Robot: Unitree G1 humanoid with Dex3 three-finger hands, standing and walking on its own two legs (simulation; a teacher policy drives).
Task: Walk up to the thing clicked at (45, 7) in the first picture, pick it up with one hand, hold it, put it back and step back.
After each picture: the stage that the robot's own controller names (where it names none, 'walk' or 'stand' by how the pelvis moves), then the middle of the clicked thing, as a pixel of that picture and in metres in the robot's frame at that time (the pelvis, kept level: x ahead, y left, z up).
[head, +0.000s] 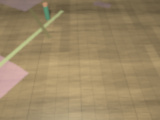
stand; (46, 11) +2.10 +0.57 -0.66
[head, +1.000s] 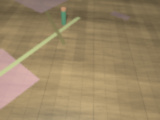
walk; (63, 16) +2.01 +0.23 -0.63
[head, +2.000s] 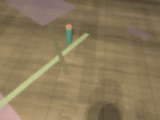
walk; (68, 35) +1.43 +0.15 -0.64
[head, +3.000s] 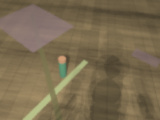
walk; (62, 67) +0.97 +0.20 -0.64
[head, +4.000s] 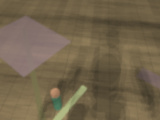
walk; (56, 99) +0.63 +0.21 -0.64
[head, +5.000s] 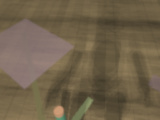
stand; (60, 117) +0.45 +0.19 -0.63
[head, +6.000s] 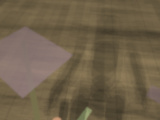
stand; out of the picture +0.41 +0.19 -0.66
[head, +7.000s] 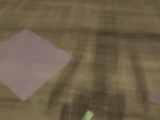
stand; out of the picture +0.39 +0.19 -0.66
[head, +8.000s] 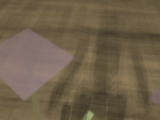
stand; out of the picture +0.39 +0.19 -0.66
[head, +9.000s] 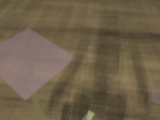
stand; out of the picture +0.40 +0.18 -0.66
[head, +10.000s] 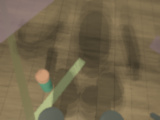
go down; (45, 82) +0.45 +0.20 -0.44
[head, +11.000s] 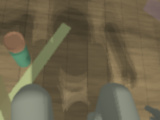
go down; (19, 52) +0.47 +0.26 -0.26
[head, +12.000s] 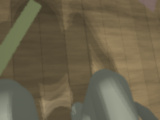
close in; out of the picture +0.45 +0.30 -0.19
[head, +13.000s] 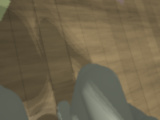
close; out of the picture +0.44 +0.32 -0.15
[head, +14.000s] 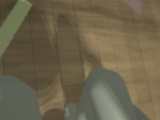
lift; out of the picture +0.38 +0.27 -0.13
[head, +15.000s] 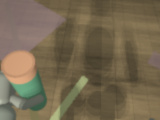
lift; (30, 86) +0.32 +0.17 +0.05
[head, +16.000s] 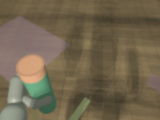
hold; (40, 89) +0.32 +0.15 +0.05
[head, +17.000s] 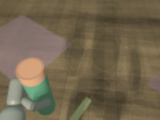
hold; (39, 91) +0.31 +0.16 +0.04
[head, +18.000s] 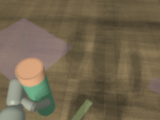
crouch; (39, 91) +0.31 +0.16 +0.04
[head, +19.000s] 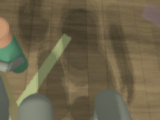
crouch; (9, 51) +0.44 +0.22 -0.04
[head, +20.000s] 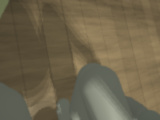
lower; out of the picture +0.41 +0.32 -0.17
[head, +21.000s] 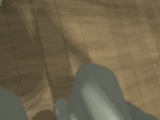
lower; out of the picture +0.42 +0.33 -0.16
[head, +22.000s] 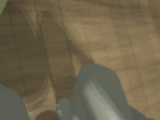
lower; out of the picture +0.41 +0.33 -0.15
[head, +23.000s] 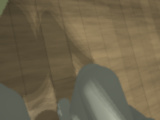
lower; out of the picture +0.41 +0.32 -0.16
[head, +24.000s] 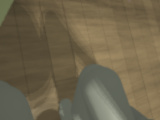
loosen; out of the picture +0.41 +0.32 -0.15
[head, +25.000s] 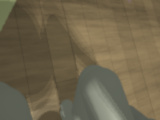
withdraw; out of the picture +0.41 +0.31 -0.16
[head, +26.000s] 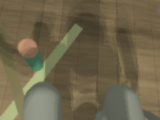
walk; (33, 57) +0.46 +0.25 -0.27
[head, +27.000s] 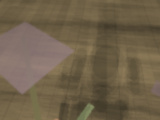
stand; out of the picture +0.38 +0.18 -0.59
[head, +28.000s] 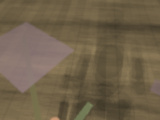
stand; out of the picture +0.40 +0.20 -0.60
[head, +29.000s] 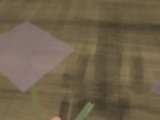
stand; out of the picture +0.39 +0.20 -0.60
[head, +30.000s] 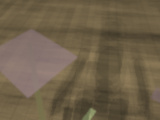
stand; out of the picture +0.40 +0.18 -0.66
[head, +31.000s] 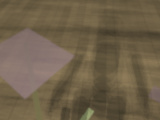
stand; out of the picture +0.38 +0.19 -0.66
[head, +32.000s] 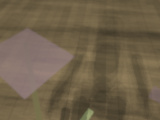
walk; out of the picture +0.38 +0.19 -0.66
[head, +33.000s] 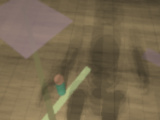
walk; (60, 85) +0.61 +0.20 -0.63
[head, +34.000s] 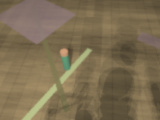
walk; (65, 60) +0.96 +0.23 -0.64
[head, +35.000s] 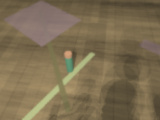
stand; (69, 62) +1.01 +0.17 -0.64
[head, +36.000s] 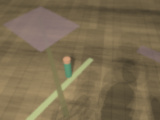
stand; (67, 67) +1.00 +0.18 -0.66
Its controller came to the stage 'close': yes
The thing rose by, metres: 0.68
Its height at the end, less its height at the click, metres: +0.00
